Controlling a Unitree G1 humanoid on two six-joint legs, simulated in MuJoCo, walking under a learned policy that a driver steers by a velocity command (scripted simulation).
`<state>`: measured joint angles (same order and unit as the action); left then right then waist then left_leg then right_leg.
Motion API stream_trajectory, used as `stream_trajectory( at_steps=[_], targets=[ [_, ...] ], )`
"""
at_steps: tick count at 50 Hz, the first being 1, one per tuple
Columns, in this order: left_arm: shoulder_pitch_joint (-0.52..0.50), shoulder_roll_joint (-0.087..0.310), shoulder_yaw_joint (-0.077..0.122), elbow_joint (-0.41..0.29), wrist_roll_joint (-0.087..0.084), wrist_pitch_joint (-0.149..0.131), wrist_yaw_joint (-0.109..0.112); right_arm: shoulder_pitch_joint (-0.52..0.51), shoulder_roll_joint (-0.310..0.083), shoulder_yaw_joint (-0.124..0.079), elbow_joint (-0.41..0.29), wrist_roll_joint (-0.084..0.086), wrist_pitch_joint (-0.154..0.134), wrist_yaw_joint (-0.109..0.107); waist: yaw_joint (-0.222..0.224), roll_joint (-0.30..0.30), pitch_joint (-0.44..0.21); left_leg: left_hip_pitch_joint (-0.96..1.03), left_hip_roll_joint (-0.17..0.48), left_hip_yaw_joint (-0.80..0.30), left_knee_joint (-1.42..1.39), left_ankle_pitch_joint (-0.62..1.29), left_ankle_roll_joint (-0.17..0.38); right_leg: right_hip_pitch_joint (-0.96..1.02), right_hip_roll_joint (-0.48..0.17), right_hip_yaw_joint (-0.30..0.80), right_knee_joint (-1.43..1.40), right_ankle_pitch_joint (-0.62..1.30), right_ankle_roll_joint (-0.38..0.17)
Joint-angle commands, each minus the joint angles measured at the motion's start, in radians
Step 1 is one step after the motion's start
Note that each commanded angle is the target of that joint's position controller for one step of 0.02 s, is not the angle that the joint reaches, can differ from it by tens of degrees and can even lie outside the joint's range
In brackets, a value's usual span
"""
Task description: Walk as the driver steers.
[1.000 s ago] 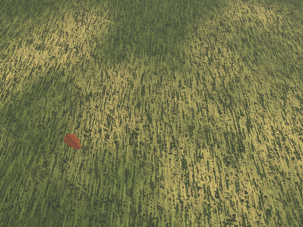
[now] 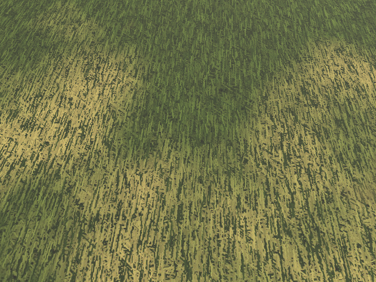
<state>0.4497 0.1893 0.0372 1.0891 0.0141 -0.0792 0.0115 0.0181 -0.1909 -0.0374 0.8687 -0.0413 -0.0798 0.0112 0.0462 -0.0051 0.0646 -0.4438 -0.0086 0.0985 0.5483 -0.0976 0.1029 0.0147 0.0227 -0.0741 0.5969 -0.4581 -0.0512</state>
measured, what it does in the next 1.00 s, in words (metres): walks ahead, turning left: right foot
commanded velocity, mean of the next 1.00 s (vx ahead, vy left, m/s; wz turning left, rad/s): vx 0.50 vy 0.00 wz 0.49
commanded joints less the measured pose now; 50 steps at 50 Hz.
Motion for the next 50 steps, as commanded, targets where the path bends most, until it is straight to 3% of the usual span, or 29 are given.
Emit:
stream_trajectory(
  at_steps=[1, 2, 3, 5, 8, 11, 16, 20, 23, 25, 26, 27, 28, 29, 30, 31, 32, 34, 38, 43, 47, 50],
  targets=[
    [0.046, 0.123, 0.028, -0.077, 0.0, -0.014, -0.009, 0.409, -0.251, -0.078, 0.087, 0.024, 0.016, -0.003, -0.136, 0.14, -0.3, 0.718, 0.374, -0.782, -0.279, -0.184, 0.241, -0.63, 0.012, 0.105, 0.73, -0.02, -0.031],
    [-0.049, 0.126, 0.032, -0.112, 0.003, -0.019, -0.012, 0.3, -0.2, -0.064, 0.065, 0.033, 0.017, 0.0, -0.1, 0.088, -0.153, 0.589, 0.342, -0.62, -0.281, -0.169, 0.216, -0.684, -0.043, 0.108, 0.719, 0.073, -0.035],
    [-0.105, 0.113, 0.029, -0.126, 0.006, -0.028, -0.015, 0.255, -0.147, -0.05, 0.06, 0.029, 0.013, 0.004, -0.083, 0.027, -0.086, 0.474, 0.298, -0.528, -0.309, -0.055, 0.193, -0.662, -0.076, 0.107, 0.661, 0.141, -0.03],
    [-0.111, 0.088, 0.027, -0.137, 0.028, -0.009, -0.019, 0.242, -0.095, -0.034, 0.078, 0.034, 0.002, -0.005, -0.026, 0.04, -0.051, 0.334, 0.211, -0.401, -0.341, 0.079, 0.144, -0.565, -0.112, 0.108, 0.552, 0.18, -0.004],
    [-0.143, 0.075, 0.026, -0.167, 0.034, 0.022, -0.025, 0.301, -0.135, -0.042, 0.093, 0.041, -0.012, -0.013, -0.011, 0.048, -0.053, 0.284, 0.179, -0.355, -0.361, 0.154, 0.158, -0.545, -0.108, 0.086, 0.465, 0.189, 0.041],
    [-0.282, 0.088, 0.025, -0.227, 0.029, 0.035, -0.026, 0.351, -0.158, -0.049, 0.091, 0.039, -0.006, -0.015, -0.039, 0.053, -0.009, 0.265, 0.162, -0.359, -0.403, 0.073, 0.16, -0.622, -0.118, 0.074, 0.337, 0.281, 0.08],
    [-0.466, 0.092, 0.018, -0.305, 0.018, 0.034, -0.029, 0.446, -0.159, -0.052, 0.088, 0.036, 0.002, -0.012, -0.106, 0.064, -0.003, 0.35, 0.146, -0.377, -0.378, 0.117, 0.134, -0.672, -0.097, 0.079, 0.144, 0.422, 0.1],
    [-0.569, 0.098, 0.009, -0.364, 0.01, 0.025, -0.032, 0.491, -0.168, -0.057, 0.08, 0.025, 0.01, -0.02, -0.139, 0.078, -0.004, 0.431, 0.152, -0.403, -0.301, 0.24, 0.129, -0.67, -0.064, 0.08, 0.052, 0.409, 0.092],
    [-0.531, 0.124, 0.012, -0.382, 0.003, 0.009, -0.03, 0.452, -0.194, -0.068, 0.055, 0.019, 0.013, -0.03, -0.102, 0.096, -0.017, 0.425, 0.159, -0.433, -0.227, 0.315, 0.092, -0.537, -0.041, 0.094, -0.045, 0.348, 0.067],
    [-0.358, 0.159, 0.028, -0.338, 0.002, -0.006, -0.016, 0.396, -0.218, -0.077, 0.033, 0.023, 0.01, -0.025, -0.02, 0.079, -0.085, 0.354, 0.117, -0.423, -0.074, 0.422, 0.052, -0.267, 0.003, 0.071, -0.136, 0.312, 0.035],
    [-0.222, 0.204, 0.045, -0.308, 0.016, -0.022, -0.003, 0.384, -0.2, -0.074, 0.022, 0.032, 0.002, -0.015, 0.04, 0.011, -0.175, 0.271, 0.047, -0.373, 0.127, 0.36, 0.028, -0.059, -0.067, 0.129, -0.173, 0.308, 0.002],
    [-0.07, 0.292, 0.063, -0.311, 0.044, -0.025, 0.014, 0.401, -0.123, -0.055, -0.024, 0.058, -0.005, -0.012, 0.08, -0.125, -0.344, 0.091, -0.034, -0.274, 0.421, 0.038, -0.001, 0.197, -0.335, 0.409, -0.206, 0.107, -0.053],
    [-0.107, 0.347, 0.076, -0.309, 0.046, -0.006, 0.008, 0.501, -0.098, -0.051, -0.047, 0.068, 0.003, -0.014, -0.002, -0.329, -0.381, -0.144, -0.126, -0.195, 0.599, -0.48, -0.011, 0.271, -0.491, 0.807, -0.333, 0.087, -0.143],
    [-0.181, 0.238, 0.059, -0.326, 0.033, 0.006, 0.004, 0.481, -0.159, -0.059, -0.011, 0.035, 0.023, -0.022, -0.032, -0.148, -0.243, -0.204, -0.029, -0.209, 0.695, -0.395, -0.002, 0.139, -0.454, 0.746, -0.329, -0.033, -0.142],
    [-0.241, 0.154, 0.038, -0.338, 0.022, 0.006, 0.0, 0.412, -0.154, -0.059, -0.014, 0.022, 0.027, -0.01, -0.033, -0.039, -0.124, -0.195, 0.005, -0.202, 0.676, -0.3, -0.008, 0.003, -0.395, 0.578, -0.349, 0.01, -0.12],
    [-0.265, 0.128, 0.029, -0.335, 0.024, 0.003, -0.002, 0.375, -0.132, -0.056, -0.024, 0.02, 0.03, -0.001, -0.045, -0.034, -0.076, -0.17, 0.033, -0.192, 0.639, -0.249, -0.017, -0.077, -0.347, 0.445, -0.375, 0.133, -0.098],
    [-0.25, 0.121, 0.025, -0.323, 0.022, -0.003, 0.001, 0.356, -0.13, -0.058, -0.032, 0.008, 0.04, 0.008, -0.051, -0.073, -0.056, -0.155, 0.052, -0.183, 0.615, -0.23, -0.027, -0.117, -0.315, 0.355, -0.39, 0.231, -0.085],
    [-0.212, 0.125, 0.026, -0.299, 0.012, -0.021, -0.002, 0.342, -0.121, -0.055, -0.045, 0.003, 0.062, 0.025, -0.061, -0.106, -0.061, -0.142, 0.06, -0.165, 0.613, -0.199, -0.04, -0.139, -0.287, 0.247, -0.403, 0.395, -0.078],
    [-0.151, 0.143, 0.035, -0.273, 0.002, -0.039, -0.007, 0.22, -0.114, -0.047, -0.101, 0.003, 0.077, 0.045, -0.056, -0.081, -0.051, -0.255, 0.082, -0.149, 0.575, -0.094, -0.059, -0.092, -0.293, 0.117, -0.431, 0.543, -0.098],
    [-0.109, 0.155, 0.037, -0.251, 0.005, -0.034, -0.008, 0.048, -0.091, -0.023, -0.167, 0.008, 0.072, 0.065, -0.027, -0.08, -0.005, -0.228, 0.08, -0.08, 0.298, 0.071, -0.064, -0.087, -0.257, -0.035, -0.446, 0.586, -0.08],
    [-0.048, 0.191, 0.046, -0.226, 0.005, -0.021, 0.002, -0.055, -0.097, -0.015, -0.214, 0.003, 0.07, 0.074, 0.0, -0.077, 0.022, -0.177, 0.064, -0.009, 0.135, 0.025, -0.023, -0.001, -0.293, -0.094, -0.418, 0.666, -0.067],
    [-0.024, 0.227, 0.053, -0.209, 0.007, 0.002, 0.011, -0.032, -0.117, -0.023, -0.219, -0.006, 0.072, 0.064, -0.021, -0.099, -0.015, -0.07, -0.011, 0.049, 0.074, -0.122, 0.031, 0.077, -0.305, -0.152, -0.258, 1.031, -0.05]
  ],
)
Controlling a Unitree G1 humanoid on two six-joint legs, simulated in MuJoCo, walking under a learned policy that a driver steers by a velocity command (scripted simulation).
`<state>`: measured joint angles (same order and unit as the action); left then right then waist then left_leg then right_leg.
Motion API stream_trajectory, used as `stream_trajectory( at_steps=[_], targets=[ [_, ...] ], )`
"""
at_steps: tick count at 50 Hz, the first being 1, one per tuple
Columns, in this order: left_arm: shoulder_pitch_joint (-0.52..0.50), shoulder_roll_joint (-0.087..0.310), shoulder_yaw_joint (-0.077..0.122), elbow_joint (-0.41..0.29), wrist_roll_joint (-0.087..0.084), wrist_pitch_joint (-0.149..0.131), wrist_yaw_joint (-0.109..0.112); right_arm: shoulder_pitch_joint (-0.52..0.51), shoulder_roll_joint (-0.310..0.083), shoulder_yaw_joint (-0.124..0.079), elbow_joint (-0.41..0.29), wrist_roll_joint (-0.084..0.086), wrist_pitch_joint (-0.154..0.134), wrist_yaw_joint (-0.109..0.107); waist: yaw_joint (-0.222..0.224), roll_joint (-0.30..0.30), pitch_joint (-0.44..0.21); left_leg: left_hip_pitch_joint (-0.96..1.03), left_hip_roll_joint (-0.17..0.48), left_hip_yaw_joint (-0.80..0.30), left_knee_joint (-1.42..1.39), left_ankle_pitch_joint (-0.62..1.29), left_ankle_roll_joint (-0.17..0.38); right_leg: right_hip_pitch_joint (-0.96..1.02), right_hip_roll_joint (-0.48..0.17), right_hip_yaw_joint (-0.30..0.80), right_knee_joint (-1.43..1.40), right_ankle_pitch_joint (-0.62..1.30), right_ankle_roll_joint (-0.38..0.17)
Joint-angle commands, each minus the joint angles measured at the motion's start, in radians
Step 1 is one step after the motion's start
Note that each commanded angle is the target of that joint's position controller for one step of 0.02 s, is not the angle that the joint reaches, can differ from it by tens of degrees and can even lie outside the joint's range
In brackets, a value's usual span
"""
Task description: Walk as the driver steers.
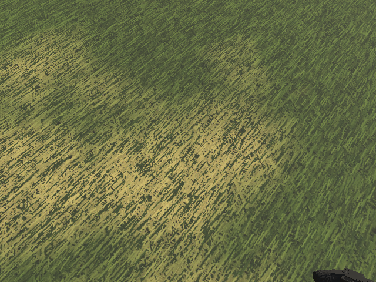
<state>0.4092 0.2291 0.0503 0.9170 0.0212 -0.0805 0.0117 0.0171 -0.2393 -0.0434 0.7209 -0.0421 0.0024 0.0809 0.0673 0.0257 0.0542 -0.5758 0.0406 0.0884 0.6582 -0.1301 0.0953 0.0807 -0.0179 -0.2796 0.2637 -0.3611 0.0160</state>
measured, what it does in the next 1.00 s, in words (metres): walks ahead: left foot, then right foot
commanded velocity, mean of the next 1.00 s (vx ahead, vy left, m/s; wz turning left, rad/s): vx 0.34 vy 0.00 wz -0.03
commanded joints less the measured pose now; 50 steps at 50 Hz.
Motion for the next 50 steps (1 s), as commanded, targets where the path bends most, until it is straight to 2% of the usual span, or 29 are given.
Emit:
stream_trajectory(
  at_steps=[1, 2, 3, 4, 5, 6, 7, 8, 10, 13, 16, 19, 23, 25, 27, 28, 29, 30, 31, 32, 33, 34, 35, 36, 37, 39, 42, 47, 50],
  targets=[
    [0.02, 0.203, 0.043, -0.034, 0.0, 0.014, 0.012, 0.035, -0.083, -0.025, -0.056, -0.007, -0.013, -0.012, -0.072, -0.136, -0.049, 0.142, -0.099, 0.07, -0.056, -0.135, 0.062, 0.024, -0.265, 0.04, 0.197, 1.056, -0.115],
    [0.014, 0.213, 0.043, -0.038, -0.003, 0.024, 0.012, 0.159, -0.104, -0.039, -0.02, -0.011, -0.022, -0.022, -0.125, -0.12, -0.123, 0.296, -0.137, 0.067, -0.111, -0.13, 0.09, -0.016, -0.257, 0.024, 0.382, 1.054, -0.106],
    [0.0, 0.206, 0.039, -0.059, -0.002, 0.028, 0.011, 0.334, -0.156, -0.063, 0.034, -0.021, -0.029, -0.038, -0.204, -0.056, -0.225, 0.556, -0.093, -0.034, -0.166, -0.135, 0.133, -0.187, -0.235, 0.012, 0.648, 0.843, -0.074],
    [0.026, 0.089, 0.013, -0.134, -0.01, 0.023, -0.008, 0.358, -0.271, -0.091, 0.029, -0.017, -0.029, -0.053, -0.158, 0.174, -0.323, 0.872, 0.219, -0.507, -0.205, -0.223, 0.241, -0.607, -0.105, 0.02, 0.988, 0.039, -0.017],
    [-0.067, 0.151, 0.028, -0.181, -0.001, 0.014, -0.014, 0.387, -0.303, -0.098, 0.0, 0.014, -0.016, -0.061, -0.189, 0.13, -0.38, 0.92, 0.322, -0.863, -0.348, -0.123, 0.313, -0.787, 0.018, 0.222, 1.166, -0.195, 0.006],
    [-0.155, 0.149, 0.026, -0.201, -0.005, 0.008, -0.019, 0.364, -0.269, -0.089, 0.024, 0.021, -0.011, -0.072, -0.183, 0.033, -0.24, 0.848, 0.289, -0.659, -0.354, 0.006, 0.28, -0.874, -0.049, 0.288, 1.155, -0.079, -0.008],
    [-0.138, 0.126, 0.013, -0.188, -0.012, -0.002, -0.019, 0.318, -0.205, -0.072, 0.034, 0.028, -0.017, -0.078, -0.138, -0.002, -0.143, 0.703, 0.254, -0.533, -0.36, 0.141, 0.245, -0.83, -0.086, 0.283, 1.061, 0.004, -0.016],
    [-0.114, 0.121, 0.013, -0.167, -0.005, 0.001, -0.019, 0.269, -0.161, -0.058, 0.034, 0.027, -0.027, -0.081, -0.09, -0.033, -0.094, 0.593, 0.195, -0.44, -0.376, 0.236, 0.198, -0.756, -0.114, 0.287, 0.97, 0.027, -0.016],
    [-0.05, 0.115, 0.012, -0.141, 0.024, 0.037, -0.024, 0.224, -0.119, -0.039, 0.033, 0.034, -0.048, -0.079, -0.034, -0.004, -0.092, 0.472, 0.133, -0.339, -0.411, 0.325, 0.166, -0.629, -0.126, 0.289, 0.896, 0.038, -0.004],
    [-0.077, 0.097, 0.011, -0.143, 0.024, 0.061, -0.039, 0.283, -0.136, -0.039, 0.068, 0.04, -0.073, -0.072, -0.034, 0.002, -0.071, 0.439, 0.103, -0.29, -0.468, 0.333, 0.159, -0.638, -0.117, 0.266, 0.813, 0.109, 0.008],
    [-0.199, 0.098, 0.012, -0.176, 0.019, 0.065, -0.042, 0.347, -0.143, -0.039, 0.096, 0.041, -0.077, -0.071, -0.072, 0.011, -0.015, 0.479, 0.096, -0.278, -0.508, 0.299, 0.13, -0.741, -0.122, 0.261, 0.699, 0.226, 0.014],
    [-0.289, 0.096, 0.01, -0.201, 0.015, 0.062, -0.043, 0.395, -0.142, -0.035, 0.117, 0.042, -0.08, -0.073, -0.101, 0.019, -0.001, 0.55, 0.098, -0.266, -0.509, 0.316, 0.107, -0.791, -0.109, 0.259, 0.589, 0.314, 0.011],
    [-0.386, 0.084, 0.0, -0.228, 0.006, 0.055, -0.048, 0.441, -0.136, -0.027, 0.144, 0.03, -0.085, -0.08, -0.133, 0.029, 0.025, 0.636, 0.112, -0.211, -0.511, 0.381, 0.092, -0.799, -0.076, 0.228, 0.459, 0.361, -0.02],
    [-0.409, 0.066, -0.009, -0.236, 0.007, 0.046, -0.051, 0.451, -0.119, -0.017, 0.164, 0.021, -0.083, -0.088, -0.134, 0.02, 0.05, 0.647, 0.112, -0.153, -0.475, 0.549, 0.075, -0.745, -0.042, 0.201, 0.378, 0.348, -0.047],
    [-0.36, 0.065, -0.011, -0.221, 0.007, 0.036, -0.048, 0.437, -0.124, -0.012, 0.176, 0.015, -0.084, -0.099, -0.107, 0.04, 0.026, 0.648, 0.12, -0.112, -0.395, 0.791, 0.043, -0.621, 0.013, 0.182, 0.332, 0.307, -0.082],
    [-0.295, 0.081, -0.005, -0.198, 0.009, 0.031, -0.043, 0.419, -0.138, -0.014, 0.178, 0.014, -0.086, -0.106, -0.08, 0.055, -0.009, 0.661, 0.121, -0.101, -0.322, 0.929, 0.026, -0.546, 0.05, 0.176, 0.326, 0.275, -0.101],
    [-0.188, 0.106, 0.005, -0.162, 0.009, 0.024, -0.036, 0.395, -0.155, -0.018, 0.177, 0.011, -0.085, -0.112, -0.036, 0.062, -0.058, 0.677, 0.114, -0.093, -0.197, 1.007, 0.01, -0.457, 0.084, 0.176, 0.299, 0.257, -0.12],
    [-0.062, 0.124, 0.014, -0.124, 0.015, 0.012, -0.03, 0.359, -0.177, -0.024, 0.17, 0.02, -0.081, -0.115, 0.028, 0.049, -0.111, 0.649, 0.088, -0.068, -0.01, 0.95, -0.005, -0.325, 0.092, 0.182, 0.194, 0.35, -0.139],
    [0.05, 0.182, 0.03, -0.096, 0.03, 0.002, -0.021, 0.34, -0.175, -0.021, 0.141, 0.033, -0.087, -0.118, 0.073, -0.003, -0.198, 0.483, 0.033, -0.038, 0.249, 0.638, -0.028, -0.1, -0.028, 0.302, 0.194, 0.65, -0.182],
    [0.047, 0.293, 0.054, -0.107, 0.032, 0.003, -0.023, 0.456, -0.075, -0.004, 0.111, 0.047, -0.09, -0.117, -0.02, -0.248, -0.318, 0.167, -0.152, 0.003, 0.64, -0.375, -0.071, 0.187, -0.346, 0.663, 0.321, 1.359, -0.345],
    [0.052, 0.277, 0.058, -0.112, -0.029, 0.014, -0.03, 0.496, -0.111, -0.01, 0.125, 0.039, -0.076, -0.116, -0.026, -0.189, -0.464, 0.071, -0.162, -0.14, 0.787, -0.433, -0.083, 0.244, -0.394, 0.844, 0.242, 1.438, -0.45],
    [-0.049, 0.231, 0.053, -0.14, -0.042, 0.024, -0.028, 0.422, -0.134, -0.011, 0.117, 0.025, -0.068, -0.113, -0.036, -0.087, -0.347, 0.028, -0.094, -0.169, 0.791, -0.339, -0.087, 0.116, -0.347, 0.738, 0.196, 1.238, -0.426],
    [-0.121, 0.168, 0.036, -0.155, -0.038, 0.035, -0.024, 0.344, -0.132, -0.009, 0.098, 0.015, -0.068, -0.108, -0.043, -0.038, -0.211, 0.002, -0.061, -0.159, 0.73, -0.295, -0.092, -0.027, -0.283, 0.66, 0.14, 1.077, -0.385],
    [-0.145, 0.135, 0.026, -0.154, -0.033, 0.044, -0.019, 0.302, -0.128, -0.009, 0.083, 0.009, -0.06, -0.103, -0.063, -0.006, -0.133, 0.005, -0.036, -0.157, 0.672, -0.277, -0.101, -0.13, -0.232, 0.61, 0.097, 0.991, -0.349],
    [-0.147, 0.128, 0.023, -0.148, -0.034, 0.051, -0.013, 0.303, -0.119, -0.007, 0.072, 0.003, -0.04, -0.099, -0.084, -0.015, -0.109, 0.048, -0.022, -0.155, 0.61, -0.266, -0.112, -0.213, -0.194, 0.57, 0.066, 0.933, -0.326],
    [-0.134, 0.155, 0.03, -0.141, -0.021, 0.052, -0.017, 0.328, -0.094, -0.003, 0.069, 0.003, -0.006, -0.099, -0.104, -0.039, -0.121, 0.118, -0.032, -0.136, 0.536, -0.259, -0.129, -0.301, -0.157, 0.532, 0.052, 0.905, -0.301],
    [-0.141, 0.195, 0.045, -0.153, -0.012, 0.06, -0.019, 0.304, -0.091, -0.002, 0.053, 0.006, 0.014, -0.104, -0.105, -0.07, -0.145, 0.115, -0.033, -0.127, 0.452, -0.224, -0.143, -0.35, -0.125, 0.529, 0.042, 0.756, -0.282],
    [-0.118, 0.206, 0.058, -0.173, -0.01, 0.093, -0.011, 0.171, -0.109, -0.009, 0.008, 0.01, 0.034, -0.112, -0.052, -0.121, -0.117, 0.039, -0.024, -0.152, 0.318, -0.178, -0.157, -0.337, -0.097, 0.647, -0.002, 0.245, -0.235],
    [-0.101, 0.209, 0.065, -0.178, -0.005, 0.106, -0.007, 0.122, -0.109, -0.007, -0.011, 0.018, 0.031, -0.116, -0.027, -0.138, -0.094, 0.028, -0.036, -0.168, 0.229, -0.2, -0.155, -0.3, -0.097, 0.718, -0.001, 0.123, -0.229]
  ],
)
Over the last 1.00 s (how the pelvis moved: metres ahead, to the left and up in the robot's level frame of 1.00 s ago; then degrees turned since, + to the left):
0.49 0.07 0.01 32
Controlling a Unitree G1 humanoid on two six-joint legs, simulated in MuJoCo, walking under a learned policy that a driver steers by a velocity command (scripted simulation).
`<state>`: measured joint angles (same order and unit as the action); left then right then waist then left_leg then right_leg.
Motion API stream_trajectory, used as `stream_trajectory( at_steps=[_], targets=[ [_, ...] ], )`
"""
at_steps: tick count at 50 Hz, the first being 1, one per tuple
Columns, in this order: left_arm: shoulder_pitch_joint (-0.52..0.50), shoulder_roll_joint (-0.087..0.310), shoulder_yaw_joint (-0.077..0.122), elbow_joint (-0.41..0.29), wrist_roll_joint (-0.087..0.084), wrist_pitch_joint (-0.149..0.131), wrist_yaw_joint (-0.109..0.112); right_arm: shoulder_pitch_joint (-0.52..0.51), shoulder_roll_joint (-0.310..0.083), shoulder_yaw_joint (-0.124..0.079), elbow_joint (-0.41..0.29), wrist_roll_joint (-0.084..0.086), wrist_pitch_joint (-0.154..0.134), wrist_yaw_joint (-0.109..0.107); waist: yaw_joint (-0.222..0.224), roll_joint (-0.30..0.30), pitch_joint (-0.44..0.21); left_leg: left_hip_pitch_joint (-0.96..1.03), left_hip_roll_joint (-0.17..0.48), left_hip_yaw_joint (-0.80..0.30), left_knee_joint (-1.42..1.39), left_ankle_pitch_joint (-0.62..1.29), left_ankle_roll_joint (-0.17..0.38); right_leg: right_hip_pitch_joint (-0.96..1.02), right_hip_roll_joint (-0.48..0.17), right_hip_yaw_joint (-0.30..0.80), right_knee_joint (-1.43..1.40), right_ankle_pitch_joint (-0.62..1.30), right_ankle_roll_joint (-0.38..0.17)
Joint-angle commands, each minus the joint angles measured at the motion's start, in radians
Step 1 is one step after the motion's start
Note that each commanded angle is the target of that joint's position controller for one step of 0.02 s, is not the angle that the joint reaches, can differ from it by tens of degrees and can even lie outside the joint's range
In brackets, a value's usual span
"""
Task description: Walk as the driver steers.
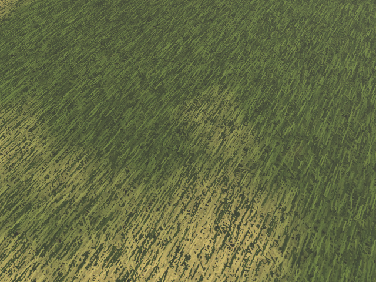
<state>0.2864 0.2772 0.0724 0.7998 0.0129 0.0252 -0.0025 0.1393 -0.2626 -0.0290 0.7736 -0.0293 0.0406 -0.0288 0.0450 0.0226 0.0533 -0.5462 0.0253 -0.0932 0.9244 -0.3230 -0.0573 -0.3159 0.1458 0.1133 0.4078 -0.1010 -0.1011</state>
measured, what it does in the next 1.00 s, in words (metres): steps on the spot, turning right: left foot, then right foot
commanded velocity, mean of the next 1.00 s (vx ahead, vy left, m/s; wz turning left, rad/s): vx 0.01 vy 0.00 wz -0.51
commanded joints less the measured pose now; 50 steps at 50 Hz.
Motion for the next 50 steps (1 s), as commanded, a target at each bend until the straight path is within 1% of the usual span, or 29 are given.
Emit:
stream_trajectory(
  at_steps=[1, 5, 7, 8, 9, 10, 11, 12, 13, 14, 15, 17, 20, 23, 27, 30, 32, 33, 34, 35, 36, 37, 38, 39, 40, 41, 43, 47, 50],
  targets=[
    [0.024, 0.161, 0.045, -0.063, 0.006, 0.003, 0.007, -0.006, -0.086, -0.02, -0.067, 0.009, -0.011, -0.008, 0.0, -0.14, -0.092, 0.009, -0.029, 0.012, -0.067, -0.022, 0.002, 0.106, -0.261, 0.341, -0.135, -0.127, -0.112],
    [0.005, 0.168, 0.051, -0.076, 0.013, 0.013, 0.001, 0.013, -0.092, -0.015, -0.078, 0.029, -0.032, -0.016, -0.006, -0.16, -0.104, 0.116, -0.076, 0.01, -0.207, -0.087, 0.033, 0.129, -0.26, 0.406, -0.08, 0.053, -0.105],
    [-0.026, 0.167, 0.052, -0.083, 0.008, 0.018, -0.002, 0.072, -0.094, -0.014, -0.072, 0.036, -0.044, -0.022, -0.036, -0.165, -0.109, 0.223, -0.094, 0.013, -0.354, -0.072, 0.054, 0.112, -0.245, 0.433, -0.052, 0.12, -0.078],
    [-0.052, 0.162, 0.05, -0.089, -0.001, 0.019, -0.002, 0.118, -0.095, -0.014, -0.063, 0.033, -0.052, -0.027, -0.069, -0.152, -0.105, 0.314, -0.09, 0.015, -0.501, 0.004, 0.064, 0.073, -0.215, 0.424, -0.026, 0.082, -0.042],
    [-0.058, 0.136, 0.042, -0.098, -0.011, 0.017, 0.001, 0.142, -0.132, -0.023, -0.058, 0.023, -0.06, -0.035, -0.075, -0.098, -0.104, 0.417, -0.013, -0.048, -0.638, 0.049, 0.083, -0.004, -0.161, 0.383, 0.033, -0.049, 0.011],
    [0.024, 0.053, 0.023, -0.1, -0.013, 0.014, 0.003, 0.098, -0.212, -0.036, -0.083, 0.008, -0.057, -0.042, -0.011, 0.115, -0.12, 0.493, 0.239, -0.282, -0.725, 0.028, 0.146, -0.097, -0.042, 0.202, 0.24, -0.344, 0.072],
    [0.009, 0.117, 0.04, -0.108, 0.0, 0.012, 0.012, 0.019, -0.265, -0.047, -0.11, -0.004, -0.047, -0.034, -0.012, 0.2, -0.051, 0.393, 0.375, -0.439, -0.721, 0.255, 0.263, -0.244, 0.06, 0.009, 0.427, -0.495, 0.097],
    [-0.006, 0.176, 0.054, -0.097, 0.023, 0.013, 0.013, 0.05, -0.204, -0.038, -0.105, 0.001, -0.043, -0.027, -0.016, 0.091, -0.061, 0.374, 0.364, -0.361, -0.671, 0.414, 0.303, -0.208, -0.028, 0.012, 0.589, -0.468, 0.109],
    [0.007, 0.171, 0.058, -0.079, 0.02, 0.018, 0.006, 0.018, -0.145, -0.021, -0.111, 0.012, -0.043, -0.021, 0.006, 0.052, -0.056, 0.362, 0.294, -0.245, -0.643, 0.487, 0.279, -0.193, -0.039, 0.01, 0.651, -0.417, 0.113],
    [0.025, 0.158, 0.056, -0.066, 0.016, 0.027, -0.001, -0.008, -0.126, -0.016, -0.12, 0.011, -0.042, -0.018, 0.017, 0.061, -0.052, 0.37, 0.229, -0.144, -0.624, 0.542, 0.247, -0.192, -0.041, -0.003, 0.712, -0.371, 0.124],
    [0.031, 0.151, 0.053, -0.062, 0.013, 0.036, -0.011, -0.011, -0.127, -0.016, -0.125, 0.009, -0.042, -0.022, 0.016, 0.106, -0.064, 0.402, 0.197, -0.087, -0.608, 0.588, 0.234, -0.211, -0.044, -0.019, 0.764, -0.341, 0.134],
    [0.006, 0.142, 0.045, -0.069, 0.004, 0.046, -0.025, 0.028, -0.127, -0.018, -0.125, 0.005, -0.04, -0.02, -0.012, 0.122, -0.076, 0.452, 0.176, -0.026, -0.586, 0.664, 0.234, -0.237, -0.053, -0.047, 0.783, -0.322, 0.158],
    [-0.065, 0.126, 0.034, -0.095, -0.002, 0.053, -0.034, 0.104, -0.145, -0.031, -0.106, 0.006, -0.039, -0.019, -0.06, 0.127, -0.077, 0.55, 0.205, -0.018, -0.574, 0.666, 0.254, -0.279, -0.075, -0.062, 0.702, -0.32, 0.177],
    [-0.101, 0.114, 0.025, -0.113, -0.002, 0.059, -0.04, 0.133, -0.163, -0.043, -0.094, 0.004, -0.041, -0.014, -0.077, 0.137, -0.08, 0.573, 0.239, -0.009, -0.572, 0.639, 0.269, -0.253, -0.099, -0.082, 0.605, -0.339, 0.174],
    [-0.132, 0.091, 0.01, -0.138, -0.008, 0.06, -0.047, 0.109, -0.179, -0.053, -0.095, 0.0, -0.043, 0.002, -0.076, 0.151, -0.083, 0.494, 0.256, 0.048, -0.561, 0.593, 0.263, -0.113, -0.125, -0.135, 0.439, -0.353, 0.143],
    [-0.133, 0.095, 0.007, -0.154, -0.015, 0.054, -0.046, 0.104, -0.198, -0.062, -0.089, -0.001, -0.038, 0.013, -0.075, 0.172, -0.093, 0.46, 0.268, 0.074, -0.525, 0.581, 0.248, -0.021, -0.119, -0.176, 0.32, -0.358, 0.112],
    [-0.105, 0.09, 0.006, -0.153, -0.011, 0.045, -0.043, 0.089, -0.209, -0.068, -0.086, 0.01, -0.031, 0.015, -0.047, 0.155, -0.099, 0.428, 0.266, 0.103, -0.461, 0.526, 0.213, 0.065, -0.109, -0.195, 0.163, -0.277, 0.086],
    [-0.073, 0.093, 0.007, -0.143, -0.001, 0.035, -0.036, 0.088, -0.206, -0.069, -0.081, 0.018, -0.027, 0.015, -0.02, 0.112, -0.105, 0.37, 0.247, 0.141, -0.389, 0.434, 0.164, 0.155, -0.1, -0.184, 0.019, -0.154, 0.071],
    [-0.041, 0.15, 0.02, -0.136, 0.016, 0.019, -0.024, 0.129, -0.177, -0.063, -0.075, 0.013, -0.022, 0.018, -0.01, -0.049, -0.115, 0.237, 0.19, 0.21, -0.213, 0.233, 0.097, 0.276, -0.197, -0.004, -0.111, -0.088, 0.045],
    [-0.043, 0.311, 0.051, -0.169, 0.008, 0.007, -0.017, 0.131, -0.079, -0.036, -0.144, 0.0, -0.013, 0.022, -0.049, -0.33, -0.092, -0.05, 0.011, 0.263, 0.013, -0.323, 0.014, 0.349, -0.518, 0.422, -0.105, 0.352, -0.073],
    [0.057, 0.306, 0.065, -0.146, -0.004, 0.008, -0.015, 0.045, -0.125, -0.04, -0.153, -0.004, 0.003, 0.003, 0.053, -0.212, -0.127, -0.053, -0.005, 0.104, 0.145, -0.341, 0.017, 0.295, -0.535, 0.396, -0.078, 0.435, -0.196],
    [0.015, 0.245, 0.044, -0.138, -0.005, 0.011, -0.01, 0.05, -0.133, -0.043, -0.142, 0.011, 0.011, 0.003, 0.008, -0.165, -0.077, -0.058, 0.015, 0.075, 0.191, -0.263, 0.022, 0.258, -0.478, 0.3, -0.081, 0.381, -0.196],
    [-0.07, 0.183, 0.024, -0.147, -0.007, 0.015, -0.004, 0.064, -0.14, -0.047, -0.12, 0.022, 0.008, 0.008, -0.031, -0.141, -0.031, -0.035, 0.03, 0.062, 0.165, -0.166, 0.028, 0.204, -0.403, 0.216, -0.101, 0.298, -0.153],
    [-0.128, 0.155, 0.013, -0.155, -0.008, 0.016, 0.001, 0.078, -0.154, -0.052, -0.107, 0.017, 0.004, 0.012, -0.056, -0.152, -0.026, -0.019, 0.032, 0.066, 0.137, -0.104, 0.029, 0.201, -0.346, 0.168, -0.107, 0.272, -0.113],
    [-0.14, 0.136, 0.006, -0.158, -0.011, 0.014, 0.007, 0.11, -0.162, -0.056, -0.085, 0.005, 0.005, 0.017, -0.06, -0.167, -0.048, 0.014, 0.021, 0.083, 0.151, -0.064, 0.023, 0.205, -0.316, 0.131, -0.102, 0.334, -0.106],
    [-0.129, 0.129, 0.0, -0.154, -0.01, 0.011, 0.007, 0.128, -0.158, -0.055, -0.073, 0.003, 0.008, 0.023, -0.062, -0.152, -0.078, 0.038, 0.011, 0.087, 0.162, -0.047, 0.02, 0.215, -0.309, 0.114, -0.098, 0.374, -0.104],
    [-0.102, 0.132, -0.002, -0.139, -0.009, 0.001, 0.006, 0.13, -0.137, -0.051, -0.065, 0.011, 0.015, 0.029, -0.056, -0.119, -0.093, 0.051, 0.006, 0.085, 0.134, -0.033, 0.016, 0.234, -0.315, 0.113, -0.102, 0.375, -0.105],
    [-0.064, 0.129, -0.01, -0.107, 0.001, -0.007, 0.01, 0.095, -0.117, -0.043, -0.057, 0.011, 0.026, 0.025, -0.03, -0.138, -0.058, 0.063, 0.006, 0.078, -0.01, -0.041, 0.018, 0.242, -0.324, 0.146, -0.128, 0.23, -0.109],
    [-0.054, 0.129, -0.016, -0.085, 0.009, -0.009, 0.012, 0.076, -0.103, -0.037, -0.049, 0.013, 0.024, 0.019, -0.019, -0.136, -0.042, 0.128, -0.004, 0.078, -0.127, -0.064, 0.032, 0.212, -0.326, 0.164, -0.125, 0.162, -0.114]
  ],
)
Over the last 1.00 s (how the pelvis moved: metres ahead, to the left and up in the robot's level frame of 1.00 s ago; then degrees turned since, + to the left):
0.42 0.03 0.01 -6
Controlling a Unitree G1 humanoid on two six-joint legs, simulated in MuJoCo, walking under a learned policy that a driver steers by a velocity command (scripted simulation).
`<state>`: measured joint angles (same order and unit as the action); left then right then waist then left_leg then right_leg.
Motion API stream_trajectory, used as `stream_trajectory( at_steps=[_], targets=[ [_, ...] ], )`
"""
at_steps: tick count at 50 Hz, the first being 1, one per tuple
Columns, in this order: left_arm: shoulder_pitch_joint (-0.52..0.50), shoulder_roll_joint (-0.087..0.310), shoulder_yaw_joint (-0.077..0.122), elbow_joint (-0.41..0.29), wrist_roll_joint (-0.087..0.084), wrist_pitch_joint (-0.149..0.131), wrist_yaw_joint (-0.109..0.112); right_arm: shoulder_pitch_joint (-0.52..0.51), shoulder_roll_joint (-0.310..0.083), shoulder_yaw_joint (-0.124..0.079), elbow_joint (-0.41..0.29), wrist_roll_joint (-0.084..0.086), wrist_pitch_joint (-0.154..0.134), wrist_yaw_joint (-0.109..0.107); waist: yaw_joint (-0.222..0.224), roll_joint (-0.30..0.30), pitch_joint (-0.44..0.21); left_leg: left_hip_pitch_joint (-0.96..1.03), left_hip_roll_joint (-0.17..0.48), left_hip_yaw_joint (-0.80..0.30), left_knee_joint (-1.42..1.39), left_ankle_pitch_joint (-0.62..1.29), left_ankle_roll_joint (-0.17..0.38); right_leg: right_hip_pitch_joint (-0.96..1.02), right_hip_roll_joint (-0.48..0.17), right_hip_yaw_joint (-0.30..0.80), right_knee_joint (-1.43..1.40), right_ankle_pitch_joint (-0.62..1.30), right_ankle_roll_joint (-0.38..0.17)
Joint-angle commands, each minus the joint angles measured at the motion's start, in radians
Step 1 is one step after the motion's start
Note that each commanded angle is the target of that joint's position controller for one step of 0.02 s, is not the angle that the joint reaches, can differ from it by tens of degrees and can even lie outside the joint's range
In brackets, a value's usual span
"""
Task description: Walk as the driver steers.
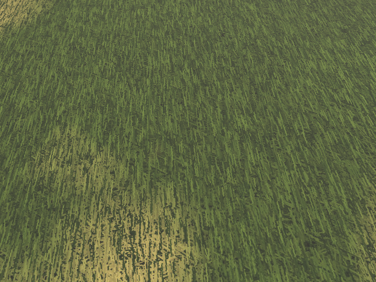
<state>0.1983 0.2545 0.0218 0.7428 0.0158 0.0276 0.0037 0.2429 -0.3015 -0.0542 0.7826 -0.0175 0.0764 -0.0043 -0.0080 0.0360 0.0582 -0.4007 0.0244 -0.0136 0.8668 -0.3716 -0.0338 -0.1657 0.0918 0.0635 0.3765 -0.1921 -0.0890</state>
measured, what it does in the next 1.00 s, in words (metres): steps on the spot: left foot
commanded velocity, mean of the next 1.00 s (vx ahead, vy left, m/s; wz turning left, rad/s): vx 0.00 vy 0.00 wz -0.05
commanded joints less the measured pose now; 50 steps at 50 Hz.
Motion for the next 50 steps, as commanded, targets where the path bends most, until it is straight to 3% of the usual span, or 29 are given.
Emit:
stream_trajectory(
  at_steps=[1, 4, 6, 7, 8, 9, 10, 11, 12, 14, 18, 23, 35, 50],
  targets=[
    [0.031, 0.152, 0.033, -0.021, 0.008, -0.013, 0.006, -0.029, -0.06, -0.01, -0.053, 0.003, -0.014, -0.008, 0.034, -0.149, -0.045, 0.013, -0.009, 0.0, -0.106, -0.025, 0.014, 0.046, -0.27, 0.218, -0.089, 0.247, -0.127],
    [0.017, 0.147, 0.026, -0.001, 0.011, -0.015, 0.008, -0.016, -0.052, -0.004, -0.033, 0.012, -0.021, -0.019, 0.026, -0.145, -0.052, 0.113, -0.029, 0.004, -0.224, -0.033, 0.031, 0.008, -0.269, 0.241, -0.065, 0.263, -0.124],
    [-0.01, 0.136, 0.018, 0.013, 0.003, -0.014, 0.013, 0.025, -0.033, 0.003, -0.008, 0.013, -0.032, -0.027, -0.01, -0.122, -0.06, 0.222, -0.035, 0.012, -0.411, 0.071, 0.046, -0.021, -0.25, 0.242, -0.028, 0.271, -0.096],
    [-0.012, 0.121, 0.01, 0.021, -0.004, -0.017, 0.016, 0.046, -0.028, 0.01, 0.006, 0.006, -0.043, -0.032, -0.028, -0.092, -0.067, 0.324, -0.008, -0.02, -0.546, 0.219, 0.055, -0.069, -0.237, 0.238, -0.014, 0.25, -0.058],
    [0.011, 0.084, -0.004, 0.025, -0.005, -0.027, 0.015, 0.054, -0.059, 0.01, 0.012, -0.008, -0.059, -0.038, -0.012, -0.033, -0.101, 0.424, 0.092, -0.126, -0.58, 0.303, 0.069, -0.12, -0.207, 0.218, 0.007, 0.181, -0.011],
    [0.079, 0.074, -0.003, 0.039, -0.01, -0.029, 0.011, -0.003, -0.128, 0.003, -0.001, -0.009, -0.069, -0.036, 0.059, 0.063, -0.083, 0.391, 0.19, -0.228, -0.563, 0.44, 0.113, -0.131, -0.108, 0.134, 0.004, 0.033, 0.015],
    [0.073, 0.086, -0.002, 0.073, -0.004, -0.019, 0.014, -0.041, -0.101, 0.009, 0.007, 0.006, -0.072, -0.023, 0.05, 0.076, -0.072, 0.256, 0.198, -0.207, -0.546, 0.42, 0.147, -0.007, -0.083, 0.098, -0.034, -0.021, 0.022],
    [0.055, 0.097, -0.001, 0.088, 0.003, -0.016, 0.015, -0.064, -0.064, 0.02, 0.01, 0.006, -0.077, -0.014, 0.044, 0.075, -0.051, 0.229, 0.148, -0.173, -0.551, 0.339, 0.121, 0.031, -0.093, 0.112, -0.053, 0.027, 0.024],
    [0.038, 0.114, 0.005, 0.104, 0.002, -0.017, 0.015, -0.057, -0.059, 0.021, 0.02, 0.007, -0.078, -0.013, 0.023, 0.067, -0.03, 0.231, 0.104, -0.138, -0.551, 0.298, 0.094, 0.03, -0.102, 0.119, -0.053, 0.077, 0.023],
    [0.038, 0.122, 0.009, 0.127, -0.002, -0.02, 0.013, -0.017, -0.064, 0.023, 0.052, 0.01, -0.08, -0.022, 0.013, 0.058, -0.038, 0.26, 0.08, -0.117, -0.552, 0.304, 0.083, 0.028, -0.121, 0.125, -0.045, 0.139, 0.022],
    [0.048, 0.09, -0.001, 0.191, -0.006, -0.023, 0.02, -0.01, -0.052, 0.027, 0.092, 0.009, -0.08, -0.024, 0.009, -0.012, -0.03, 0.287, 0.082, -0.117, -0.549, 0.29, 0.094, 0.002, -0.121, 0.124, -0.07, 0.114, 0.036],
    [0.05, 0.087, -0.005, 0.254, -0.007, -0.021, 0.026, -0.015, -0.048, 0.033, 0.141, 0.008, -0.083, -0.025, 0.01, -0.029, -0.022, 0.274, 0.078, -0.119, -0.561, 0.272, 0.098, 0.013, -0.127, 0.122, -0.077, 0.115, 0.04],
    [0.07, 0.067, -0.02, 0.359, -0.008, -0.02, 0.034, 0.017, -0.017, 0.053, 0.244, 0.008, -0.085, -0.028, 0.013, -0.026, -0.013, 0.26, 0.065, -0.118, -0.571, 0.262, 0.099, 0.019, -0.14, 0.112, -0.073, 0.114, 0.042],
    [0.101, 0.02, -0.033, 0.418, -0.009, -0.022, 0.042, 0.071, 0.024, 0.063, 0.313, 0.008, -0.086, -0.035, 0.01, -0.03, 0.001, 0.252, 0.056, -0.117, -0.566, 0.264, 0.102, 0.001, -0.144, 0.098, -0.059, 0.108, 0.048]
  ],
)
Over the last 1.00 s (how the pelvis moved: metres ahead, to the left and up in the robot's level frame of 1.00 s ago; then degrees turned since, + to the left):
-0.01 0.01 0.01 -31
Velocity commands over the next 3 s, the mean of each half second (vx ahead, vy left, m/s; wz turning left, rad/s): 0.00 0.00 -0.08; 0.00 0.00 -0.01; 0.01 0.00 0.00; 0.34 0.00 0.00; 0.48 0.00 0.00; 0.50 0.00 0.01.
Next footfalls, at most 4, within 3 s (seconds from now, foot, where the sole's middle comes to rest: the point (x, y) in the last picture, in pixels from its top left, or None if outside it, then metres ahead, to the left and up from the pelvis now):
0.16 left None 0.04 0.13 -0.78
1.80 right None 0.15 -0.08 -0.78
2.30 left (193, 277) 0.50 0.05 -0.78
2.84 right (232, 197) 0.81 -0.11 -0.78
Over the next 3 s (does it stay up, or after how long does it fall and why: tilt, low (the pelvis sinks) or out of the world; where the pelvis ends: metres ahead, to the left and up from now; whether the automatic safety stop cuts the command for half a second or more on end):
stays up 0.73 -0.05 -0.01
